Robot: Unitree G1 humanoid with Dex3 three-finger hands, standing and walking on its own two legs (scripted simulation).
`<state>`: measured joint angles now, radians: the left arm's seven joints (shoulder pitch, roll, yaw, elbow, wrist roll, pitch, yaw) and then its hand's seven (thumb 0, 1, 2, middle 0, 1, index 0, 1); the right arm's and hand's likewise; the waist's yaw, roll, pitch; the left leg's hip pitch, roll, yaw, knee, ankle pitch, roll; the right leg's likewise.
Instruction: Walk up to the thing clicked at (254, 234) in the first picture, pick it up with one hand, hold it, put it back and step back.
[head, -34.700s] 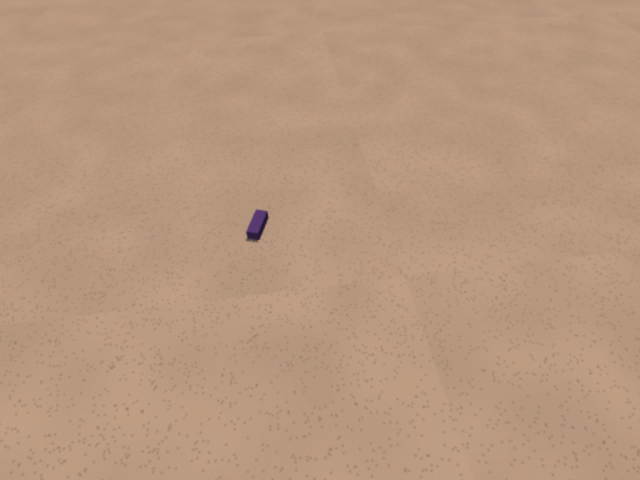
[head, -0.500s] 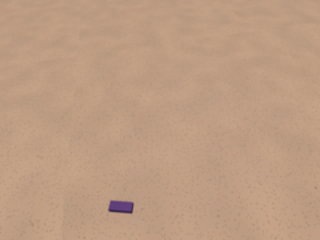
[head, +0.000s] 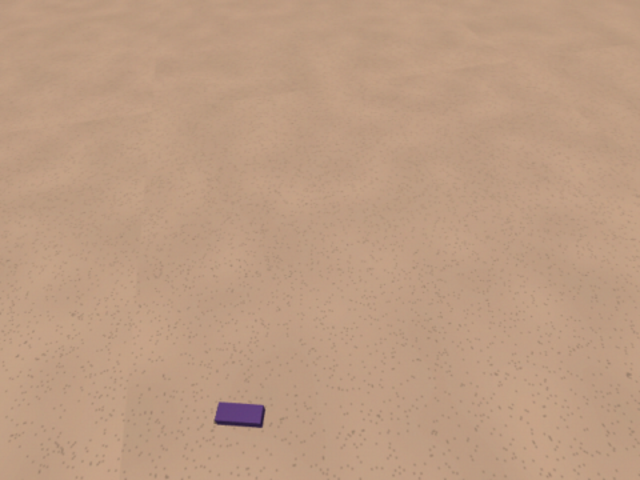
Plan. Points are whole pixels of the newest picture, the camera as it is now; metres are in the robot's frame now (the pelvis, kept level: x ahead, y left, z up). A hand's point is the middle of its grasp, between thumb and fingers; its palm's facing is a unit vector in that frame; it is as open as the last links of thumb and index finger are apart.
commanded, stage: stand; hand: left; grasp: from above
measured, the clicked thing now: (240, 414) +0.41 +0.30 -0.76
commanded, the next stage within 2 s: step back in 0.06 s
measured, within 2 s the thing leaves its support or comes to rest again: neither
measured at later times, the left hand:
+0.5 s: hand out of the picture +0.09 +0.32 -0.18, palm faces -0.02 -0.93 -0.36, open 7.3 cm
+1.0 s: hand out of the picture -0.06 +0.31 -0.15, palm faces -0.06 -0.91 -0.41, open 7.4 cm
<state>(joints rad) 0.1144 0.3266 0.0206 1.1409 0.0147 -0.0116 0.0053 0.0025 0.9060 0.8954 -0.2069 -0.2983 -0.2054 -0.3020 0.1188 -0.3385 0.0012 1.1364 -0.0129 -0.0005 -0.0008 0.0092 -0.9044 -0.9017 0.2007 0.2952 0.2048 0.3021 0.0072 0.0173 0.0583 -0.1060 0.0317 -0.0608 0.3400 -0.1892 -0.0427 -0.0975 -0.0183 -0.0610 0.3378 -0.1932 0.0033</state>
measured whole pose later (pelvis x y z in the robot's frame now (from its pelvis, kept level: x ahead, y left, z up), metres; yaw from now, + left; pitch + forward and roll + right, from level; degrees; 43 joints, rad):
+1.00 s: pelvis -0.17 +0.05 -0.02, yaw -4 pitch -2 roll +1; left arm 0.17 0.34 0.07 0.82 0.03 0.04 0.01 0.00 0.90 0.90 -0.21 -0.30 -0.21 -0.30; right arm 0.17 -0.42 -0.04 0.87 0.01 0.04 -0.02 0.01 -0.90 -0.90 0.20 0.30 0.21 0.30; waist 0.01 0.02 0.15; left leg -0.45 -0.12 -0.12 1.13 -0.49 -0.01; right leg -0.30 -0.01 0.01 0.62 -0.29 -0.02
